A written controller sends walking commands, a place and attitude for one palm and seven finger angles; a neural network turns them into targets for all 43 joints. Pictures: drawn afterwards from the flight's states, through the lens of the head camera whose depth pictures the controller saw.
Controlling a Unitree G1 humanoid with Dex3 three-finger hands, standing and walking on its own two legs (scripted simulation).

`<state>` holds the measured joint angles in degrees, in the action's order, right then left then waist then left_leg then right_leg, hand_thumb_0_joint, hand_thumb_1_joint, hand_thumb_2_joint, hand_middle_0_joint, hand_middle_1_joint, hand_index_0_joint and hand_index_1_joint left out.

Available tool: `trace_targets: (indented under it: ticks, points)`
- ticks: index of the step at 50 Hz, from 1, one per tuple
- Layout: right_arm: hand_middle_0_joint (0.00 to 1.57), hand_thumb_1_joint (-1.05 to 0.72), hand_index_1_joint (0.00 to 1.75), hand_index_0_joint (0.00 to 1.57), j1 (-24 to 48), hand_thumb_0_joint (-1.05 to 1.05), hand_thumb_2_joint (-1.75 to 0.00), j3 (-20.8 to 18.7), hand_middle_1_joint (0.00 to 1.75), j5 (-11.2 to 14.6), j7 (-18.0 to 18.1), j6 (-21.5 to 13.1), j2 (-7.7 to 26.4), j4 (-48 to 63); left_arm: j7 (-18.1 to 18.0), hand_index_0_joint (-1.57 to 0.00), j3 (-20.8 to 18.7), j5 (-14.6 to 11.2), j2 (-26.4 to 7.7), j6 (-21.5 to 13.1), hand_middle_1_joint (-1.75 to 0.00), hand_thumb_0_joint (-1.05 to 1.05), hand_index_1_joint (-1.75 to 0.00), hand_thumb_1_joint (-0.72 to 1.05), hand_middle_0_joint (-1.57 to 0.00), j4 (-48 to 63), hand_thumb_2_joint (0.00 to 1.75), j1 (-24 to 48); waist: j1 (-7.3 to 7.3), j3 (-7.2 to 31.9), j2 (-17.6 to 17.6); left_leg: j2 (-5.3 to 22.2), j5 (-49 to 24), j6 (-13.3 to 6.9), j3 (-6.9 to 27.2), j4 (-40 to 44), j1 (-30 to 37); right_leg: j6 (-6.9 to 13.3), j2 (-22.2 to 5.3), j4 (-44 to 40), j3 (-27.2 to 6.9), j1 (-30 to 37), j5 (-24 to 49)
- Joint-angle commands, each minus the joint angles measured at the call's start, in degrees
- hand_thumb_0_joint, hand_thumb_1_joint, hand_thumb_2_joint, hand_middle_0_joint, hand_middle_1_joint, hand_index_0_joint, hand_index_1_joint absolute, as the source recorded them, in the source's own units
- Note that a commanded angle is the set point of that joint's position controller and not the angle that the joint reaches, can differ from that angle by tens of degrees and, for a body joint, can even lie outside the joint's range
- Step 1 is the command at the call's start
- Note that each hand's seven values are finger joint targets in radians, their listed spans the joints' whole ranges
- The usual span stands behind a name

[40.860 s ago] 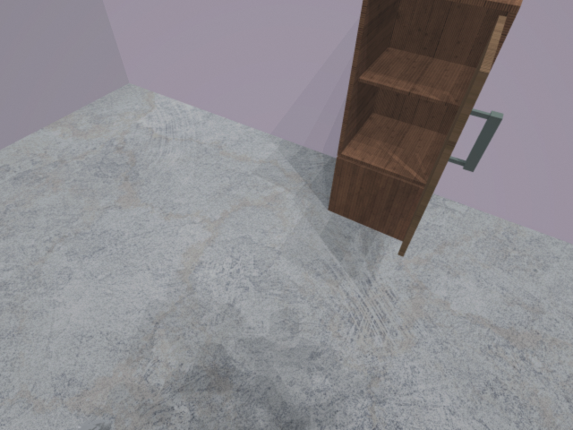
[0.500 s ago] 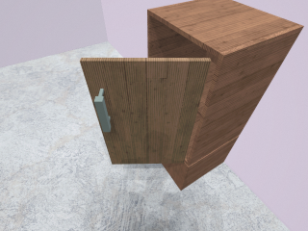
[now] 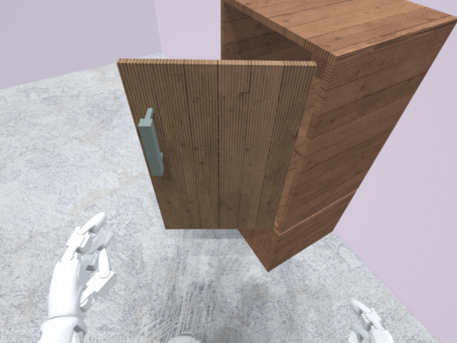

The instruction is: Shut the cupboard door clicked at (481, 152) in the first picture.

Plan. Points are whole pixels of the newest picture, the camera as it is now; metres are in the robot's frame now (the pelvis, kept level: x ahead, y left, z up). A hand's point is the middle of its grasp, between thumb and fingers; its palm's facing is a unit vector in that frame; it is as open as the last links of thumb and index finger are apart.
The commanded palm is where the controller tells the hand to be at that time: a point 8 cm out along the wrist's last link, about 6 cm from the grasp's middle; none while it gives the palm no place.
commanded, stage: raise the hand and make a fist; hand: left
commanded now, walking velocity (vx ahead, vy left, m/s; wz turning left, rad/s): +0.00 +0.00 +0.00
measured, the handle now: (153, 142) +0.51 +0.18 +0.06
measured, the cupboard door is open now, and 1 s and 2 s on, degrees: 59 59 59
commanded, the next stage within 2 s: bring the fist close to the handle in 1.70 s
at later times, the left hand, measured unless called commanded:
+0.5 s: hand (119, 291) +0.21 +0.19 +0.01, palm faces +0.01 -1.00 -0.02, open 4.7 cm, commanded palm +0.17 +0.24 +0.02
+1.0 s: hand (107, 277) +0.22 +0.20 +0.05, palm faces +0.04 -1.00 -0.04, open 3.1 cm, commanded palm +0.19 +0.25 +0.05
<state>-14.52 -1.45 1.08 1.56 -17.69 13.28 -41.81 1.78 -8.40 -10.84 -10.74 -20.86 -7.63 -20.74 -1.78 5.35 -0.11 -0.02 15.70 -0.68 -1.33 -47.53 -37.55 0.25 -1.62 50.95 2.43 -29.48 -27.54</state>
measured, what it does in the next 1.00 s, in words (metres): stands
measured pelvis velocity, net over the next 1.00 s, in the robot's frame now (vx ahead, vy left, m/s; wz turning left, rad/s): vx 0.00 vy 0.01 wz -0.01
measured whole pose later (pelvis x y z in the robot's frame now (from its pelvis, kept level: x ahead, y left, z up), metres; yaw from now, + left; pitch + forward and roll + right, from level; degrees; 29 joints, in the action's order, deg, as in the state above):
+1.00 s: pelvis +0.00 +0.01 -0.03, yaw -1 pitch +10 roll -3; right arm -13.6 2.0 1.9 3.4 -10.6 12.7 -28.5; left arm 9.4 -7.2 -15.1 -13.9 -17.9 8.8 -25.4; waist 0.9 7.3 2.6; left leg 1.7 22.2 -1.6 1.0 -61.1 -49.2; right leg -0.3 0.6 59.5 3.9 -38.2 -31.3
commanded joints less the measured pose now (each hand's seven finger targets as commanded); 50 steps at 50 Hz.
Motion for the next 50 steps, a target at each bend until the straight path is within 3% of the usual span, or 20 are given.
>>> trace_targets:
  ticks: [1, 2, 3, 4, 6, 7, 10, 13, 15, 18, 22, 25, 27, 31, 36, 37, 43, 50]
  points:
    - [0.2, -0.9, 0.3, 0.2, 8.51, 0.0, -0.9, -4.46, 0.3, -0.58, -1.64, -3.17, 7.66, 13.93, 15.97, -0.4, -5.48, -5.47, -4.69, -17.02, -0.52, 0.0, -0.52, 0.9, -0.4, -3.71, 0.9, -11.5, 5.7, 5.26, -9.97, -0.69, 7.24, 1.36, 1.73, -9.96, -9.67, 1.57, 1.41, 1.33, -3.08, -19.29, -6.39]
    - [0.2, -0.9, 0.3, 0.2, 8.87, 0.0, -0.9, -4.53, 0.3, 0.13, -1.72, -2.61, 7.6, 15.79, 17.7, -0.42, -7.59, -5.87, -7.52, -15.96, -0.54, 0.0, -0.54, 0.9, -0.42, -3.31, 0.9, -12.72, 7.05, 6.48, -3.13, -0.68, 7.78, 1.04, 1.09, -10.3, -9.56, 1.88, 1.23, 1.25, -4.91, -18.58, -7.79]
    - [0.2, -0.9, 0.3, 0.2, 9.59, 0.0, -0.9, -4.17, 0.3, 0.78, -1.53, -2.1, 8.01, 18.86, 18.87, -0.44, -7.72, -7.37, -8.63, -13.71, -0.56, 0.0, -0.56, 0.9, -0.44, 1.74, 0.9, -10.77, 7.26, 9.44, 0.36, -1.16, 9.72, 0.65, 0.38, -10.14, -9.05, 1.66, 0.82, 0.32, -6.06, -17.24, -11.13]
    - [0.2, -0.9, 0.3, 0.2, 10.26, 0.0, -0.9, -3.88, 0.3, 1.55, -0.94, -1.49, 7.91, 20.73, 18.89, -0.46, -8.53, -8.51, -10.06, -11.05, -0.58, 0.0, -0.58, 0.9, -0.46, 5.47, 0.9, -8.36, 7.04, 9.24, 1.19, -1.2, 15.16, 0.56, 0.31, -8.96, -9.65, 1.36, 0.59, -1.8, -7.28, -17.56, -18.48]
    - [0.2, -0.9, 0.3, 0.2, 9.25, 0.0, -0.9, -3.31, 0.3, 1.9, 0.72, -0.9, 7.43, 22.7, 16.66, -0.49, -9.81, -9.57, -12.13, -7.72, -0.62, 0.0, -0.62, 0.9, -0.49, 13.77, 0.9, -3.61, 5.51, 9.09, 0.66, -0.92, 15.68, -0.37, 1.04, -10.72, -9.66, 0.7, 0.56, -4.34, -9.87, -18.14, -21.68]
    - [0.2, -0.9, 0.3, 0.2, 8.22, 0.0, -0.9, -3.14, 0.3, 1.76, 1.39, -1.02, 7.18, 22.41, 14.85, -0.51, -10.54, -9.07, -13.8, -7.75, -0.64, 0.0, -0.64, 0.9, -0.51, 19.03, 0.9, -0.05, 4.51, 9.58, 0.89, -0.31, 15.58, -0.58, 1.7, -12.05, -9.81, 0.47, 1.06, -3.93, -10.3, -19.48, -21.81]
    - [0.2, -0.9, 0.3, 0.2, 5.8, 0.0, -0.9, -2.38, 0.3, 0.96, 2.3, -2.1, 6.26, 20.9, 10.9, -0.57, -6.61, -7.25, -11.4, -10.78, -0.7, 0.0, -0.7, 0.9, -0.57, 29.52, 0.9, 3.63, 1.85, 10.27, 3.68, 0.68, 12.35, -1.34, 3.18, -13.25, -6.79, 0.9, 2.14, -1.86, -7.96, -21.78, -14.41]
    - [0.2, -0.9, 0.3, 0.2, 4.45, 0.0, -0.9, -1.8, 0.3, 0.49, 3.0, -2.99, 6.52, 17.95, 11.32, -0.62, -2.81, -6.01, -9.76, -12.31, -0.76, 0.0, -0.76, 0.9, -0.62, 27.87, 0.9, 4.95, -0.66, 8.29, 4.19, 1.26, 9.9, -1.63, 4.26, -15.03, -7.42, 0.94, 2.97, 0.97, -5.9, -24.1, -8.06]
    - [0.2, -0.9, 0.3, 0.2, 4.01, 0.0, -0.9, -1.74, 0.3, 0.6, 3.36, -2.85, 6.8, 17.04, 13.45, -0.66, -2.49, -6.32, -9.17, -10.51, -0.8, 0.0, -0.8, 0.9, -0.66, 23.2, 0.9, 2.1, -0.58, 8.66, 2.47, 1.39, 8.46, -1.59, 4.45, -15.56, -8.64, 0.6, 3.05, 1.35, -5.43, -23.47, -5.94]
    - [0.2, -0.9, 0.3, 0.2, 4.08, 0.0, -0.9, -1.86, 0.3, 1.26, 3.62, -1.89, 6.6, 17.6, 15.93, -0.71, -4.01, -7.4, -9.41, -4.86, -0.86, 0.0, -0.86, 0.9, -0.71, 20.38, 0.9, -2.58, 1.64, 12.16, 1.99, 1.16, 5.03, -1.51, 4.28, -14.04, -7.25, 0.3, 2.85, 1.05, -4.83, -18.94, -1.5]
    - [0.2, -0.9, 0.3, 0.2, 5.29, 0.0, -0.9, -2.07, 0.3, 1.29, 3.63, 0.1, 5.44, 18.57, 13.99, -0.79, -9.24, -8.12, -11.81, 0.38, -0.94, 0.0, -0.94, 0.9, -0.79, 21.55, 0.9, -6.66, 4.55, 15.39, 1.09, 0.99, 0.38, -1.28, 4.2, -11.57, -4.7, -0.22, 2.77, 1.19, -3.71, -13.02, 6.1]
    - [0.2, -0.9, 0.3, 0.2, 4.88, 0.0, -0.9, -1.99, 0.3, 0.74, 3.03, 0.73, 5.03, 19.22, 11.37, -0.84, -7.46, -7.89, -9.46, -1.0, -1.0, 0.0, -1.0, 0.9, -0.84, 26.19, 0.9, -6.69, 4.4, 16.33, 2.59, 1.09, -2.64, -1.04, 4.48, -9.51, -0.68, 0.28, 3.44, 3.35, -0.32, -13.29, 10.8]
    - [0.2, -0.9, 0.3, 0.2, 5.06, 0.0, -0.9, -1.87, 0.3, 0.54, 2.91, 1.16, 5.12, 18.97, 10.05, -0.88, -6.96, -7.23, -9.22, -2.11, -1.04, 0.0, -1.04, 0.9, -0.88, 24.97, 0.9, -6.76, 4.1, 13.85, 1.4, 1.22, -2.06, -1.1, 4.76, -9.23, -1.37, 0.55, 3.85, 3.48, 0.32, -14.3, 9.97]
    - [0.2, -0.9, 0.3, 0.2, 4.22, 0.0, -0.9, -1.71, 0.3, 0.38, 2.34, 1.43, 6.12, 19.64, 9.99, -0.95, -3.24, -6.48, -7.35, -4.19, -1.12, 0.0, -1.12, 0.9, -0.95, 25.73, 0.9, -6.67, 2.63, 12.75, 2.58, 1.41, 0.61, -0.91, 5.16, -7.9, -0.1, 0.82, 3.93, 3.43, 1.21, -16.68, 6.76]
    - [0.2, -0.9, 0.3, 0.2, 3.68, 0.0, -0.9, -1.42, 0.3, 0.61, 2.44, 2.18, 6.79, 20.84, 9.53, -1.04, -2.62, -5.96, -8.39, -3.43, -1.22, 0.0, -1.22, 0.9, -1.04, 28.29, 0.9, -4.71, 2.55, 12.91, 4.36, 1.51, 3.64, -0.84, 5.84, -5.46, 1.57, 1.13, 4.04, 2.39, 1.49, -15.89, 4.25]
    - [0.2, -0.9, 0.3, 0.2, 3.7, 0.0, -0.9, -1.45, 0.3, 0.64, 2.55, 2.42, 6.85, 20.7, 8.93, -1.06, -3.9, -5.53, -10.07, -3.13, -1.24, 0.0, -1.24, 0.9, -1.06, 28.65, 0.9, -4.61, 2.93, 13.09, 4.83, 1.54, 3.77, -0.93, 5.98, -5.26, 1.89, 1.27, 4.25, 2.14, 1.27, -15.39, 4.36]
    - [0.2, -0.9, 0.3, 0.2, 3.58, 0.0, -0.9, -0.72, 0.3, 0.65, 2.36, 3.43, 6.77, 21.74, 7.29, -1.17, -2.57, -4.86, -8.67, -1.87, -1.36, 0.0, -1.36, 0.9, -1.17, 29.32, 0.9, -3.92, 2.55, 11.45, 5.15, 1.76, 5.85, -0.57, 6.81, -2.15, 4.2, 1.35, 4.36, 0.97, 2.35, -14.45, 4.07]
    - [0.2, -0.9, 0.3, 0.2, 3.41, 0.0, -0.9, 0.26, 0.3, 1.03, 2.22, 3.86, 7.12, 22.4, 8.03, -1.3, -1.73, -5.04, -8.76, 0.21, -1.5, 0.0, -1.5, 0.9, -1.3, 27.97, 0.9, -0.63, 1.93, 8.81, 5.46, 1.68, 9.37, -0.54, 6.85, 0.17, 5.06, 1.27, 4.43, -1.84, 2.01, -13.09, 2.18]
